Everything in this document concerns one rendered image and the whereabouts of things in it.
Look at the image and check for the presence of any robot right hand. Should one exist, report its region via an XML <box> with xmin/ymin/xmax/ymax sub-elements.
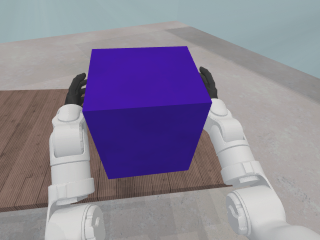
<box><xmin>199</xmin><ymin>66</ymin><xmax>218</xmax><ymax>99</ymax></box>

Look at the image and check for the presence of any right robot upper arm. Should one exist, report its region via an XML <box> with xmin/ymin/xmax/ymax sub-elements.
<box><xmin>225</xmin><ymin>185</ymin><xmax>320</xmax><ymax>240</ymax></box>

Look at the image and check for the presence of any left robot forearm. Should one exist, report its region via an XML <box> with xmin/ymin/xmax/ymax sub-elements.
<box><xmin>44</xmin><ymin>104</ymin><xmax>95</xmax><ymax>240</ymax></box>

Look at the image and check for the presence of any right robot forearm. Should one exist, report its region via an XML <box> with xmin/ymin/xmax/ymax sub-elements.
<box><xmin>203</xmin><ymin>98</ymin><xmax>286</xmax><ymax>220</ymax></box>

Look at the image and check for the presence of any carton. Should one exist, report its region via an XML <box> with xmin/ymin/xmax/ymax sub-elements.
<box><xmin>82</xmin><ymin>46</ymin><xmax>212</xmax><ymax>179</ymax></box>

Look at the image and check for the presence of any table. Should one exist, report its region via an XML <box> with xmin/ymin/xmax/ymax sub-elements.
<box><xmin>0</xmin><ymin>89</ymin><xmax>233</xmax><ymax>213</ymax></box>

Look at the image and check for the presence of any left robot upper arm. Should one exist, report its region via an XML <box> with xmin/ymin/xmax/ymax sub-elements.
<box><xmin>45</xmin><ymin>204</ymin><xmax>106</xmax><ymax>240</ymax></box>

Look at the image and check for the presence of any robot left hand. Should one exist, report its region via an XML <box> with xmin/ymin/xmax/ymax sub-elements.
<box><xmin>64</xmin><ymin>73</ymin><xmax>87</xmax><ymax>108</ymax></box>

